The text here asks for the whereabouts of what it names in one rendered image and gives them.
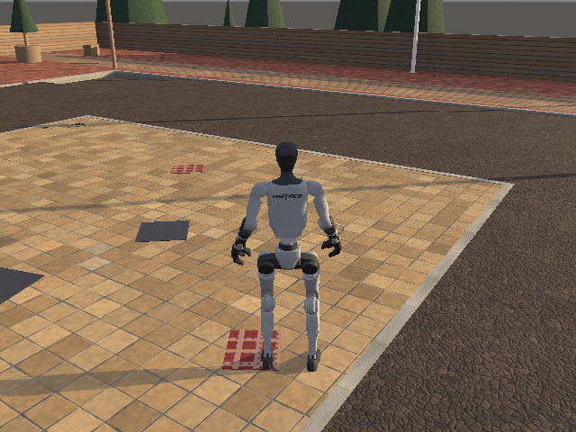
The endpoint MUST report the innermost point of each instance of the right robot hand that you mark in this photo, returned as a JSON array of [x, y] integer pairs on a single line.
[[328, 244]]

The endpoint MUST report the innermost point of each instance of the left robot shin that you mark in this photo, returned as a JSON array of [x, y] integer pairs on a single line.
[[267, 326]]

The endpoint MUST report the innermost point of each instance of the left robot hand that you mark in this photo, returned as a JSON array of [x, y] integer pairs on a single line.
[[235, 254]]

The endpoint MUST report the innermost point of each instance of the robot right upper arm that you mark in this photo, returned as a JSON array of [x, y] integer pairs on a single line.
[[320, 202]]

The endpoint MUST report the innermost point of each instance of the robot left upper arm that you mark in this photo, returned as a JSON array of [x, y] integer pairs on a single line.
[[259, 190]]

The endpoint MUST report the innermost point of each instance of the robot left forearm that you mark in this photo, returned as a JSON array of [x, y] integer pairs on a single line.
[[242, 236]]

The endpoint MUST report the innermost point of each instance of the robot right forearm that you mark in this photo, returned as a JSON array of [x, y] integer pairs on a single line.
[[332, 233]]

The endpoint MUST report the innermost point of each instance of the right robot thigh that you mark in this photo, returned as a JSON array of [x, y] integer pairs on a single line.
[[310, 267]]

